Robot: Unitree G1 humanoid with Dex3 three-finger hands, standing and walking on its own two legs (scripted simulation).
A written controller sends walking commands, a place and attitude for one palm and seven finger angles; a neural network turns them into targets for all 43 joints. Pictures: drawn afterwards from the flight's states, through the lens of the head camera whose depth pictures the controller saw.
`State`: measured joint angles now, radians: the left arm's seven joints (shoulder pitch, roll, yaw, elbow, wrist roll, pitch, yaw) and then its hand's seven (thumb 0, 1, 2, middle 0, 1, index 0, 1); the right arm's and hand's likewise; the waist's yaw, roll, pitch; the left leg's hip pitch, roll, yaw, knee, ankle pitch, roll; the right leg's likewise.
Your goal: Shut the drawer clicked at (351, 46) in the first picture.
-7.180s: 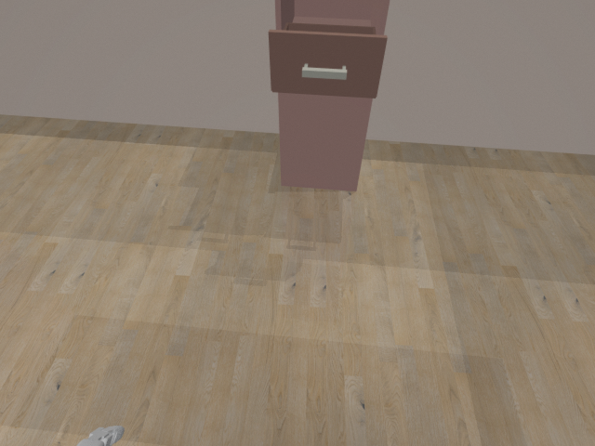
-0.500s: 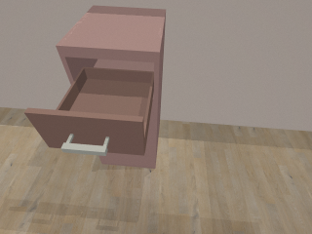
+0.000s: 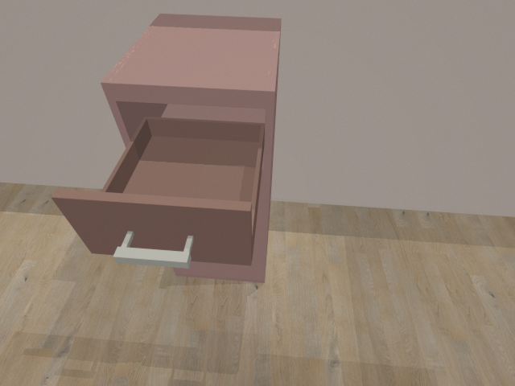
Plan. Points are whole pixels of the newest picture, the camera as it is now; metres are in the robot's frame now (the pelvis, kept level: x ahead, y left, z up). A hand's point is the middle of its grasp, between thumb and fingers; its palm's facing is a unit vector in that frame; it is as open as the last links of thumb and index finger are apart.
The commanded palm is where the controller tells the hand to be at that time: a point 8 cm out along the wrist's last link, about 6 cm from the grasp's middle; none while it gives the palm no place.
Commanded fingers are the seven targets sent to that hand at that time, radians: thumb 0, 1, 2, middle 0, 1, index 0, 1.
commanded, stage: come to a stop and stand still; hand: left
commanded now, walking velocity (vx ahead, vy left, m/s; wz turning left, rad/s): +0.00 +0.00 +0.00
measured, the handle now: (156, 248) +0.34 +0.21 -0.01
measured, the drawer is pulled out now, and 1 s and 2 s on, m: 0.30 0.30 0.30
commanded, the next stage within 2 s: look again from close up in 0.36 s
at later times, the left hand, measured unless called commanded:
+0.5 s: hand out of the picture +0.02 +0.18 -0.18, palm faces +0.04 -0.98 -0.22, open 7.4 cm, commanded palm none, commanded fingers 0.00 0.90 0.90 -0.20 -0.30 -0.20 -0.30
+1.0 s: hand out of the picture +0.03 +0.19 -0.17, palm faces +0.02 -0.97 -0.23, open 7.4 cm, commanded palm none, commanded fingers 0.00 0.90 0.90 -0.20 -0.30 -0.20 -0.30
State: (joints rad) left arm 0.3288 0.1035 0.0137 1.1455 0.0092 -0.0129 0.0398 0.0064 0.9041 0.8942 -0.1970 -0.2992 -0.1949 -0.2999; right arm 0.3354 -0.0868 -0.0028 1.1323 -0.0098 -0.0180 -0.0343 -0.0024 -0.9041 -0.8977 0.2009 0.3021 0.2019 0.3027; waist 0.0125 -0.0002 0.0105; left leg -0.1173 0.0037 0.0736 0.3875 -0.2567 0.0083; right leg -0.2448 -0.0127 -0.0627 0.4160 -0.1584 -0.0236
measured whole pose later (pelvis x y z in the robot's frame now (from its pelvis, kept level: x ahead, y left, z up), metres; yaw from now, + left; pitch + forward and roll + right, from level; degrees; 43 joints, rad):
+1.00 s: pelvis +0.02 +0.01 +0.00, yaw +0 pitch -2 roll +1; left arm 0.26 0.15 -0.01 1.10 0.00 -0.01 0.03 0.01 0.92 0.89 -0.20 -0.30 -0.20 -0.30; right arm 0.32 -0.15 0.03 1.11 -0.02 -0.02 -0.02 0.00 -0.91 -0.90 0.20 0.30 0.20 0.30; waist -0.01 0.03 0.05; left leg -0.08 -0.01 0.08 0.42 -0.31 0.02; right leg -0.24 -0.03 -0.05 0.50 -0.23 -0.01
